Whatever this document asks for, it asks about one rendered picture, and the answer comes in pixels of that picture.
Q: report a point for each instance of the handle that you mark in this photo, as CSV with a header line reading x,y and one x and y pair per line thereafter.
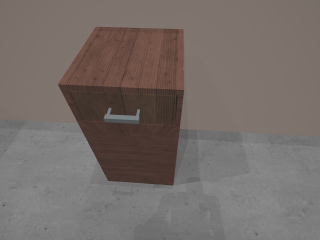
x,y
126,119

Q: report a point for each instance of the drawer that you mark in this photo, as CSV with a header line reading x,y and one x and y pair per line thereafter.
x,y
154,108

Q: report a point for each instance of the cabinet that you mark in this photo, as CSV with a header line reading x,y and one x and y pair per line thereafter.
x,y
139,61

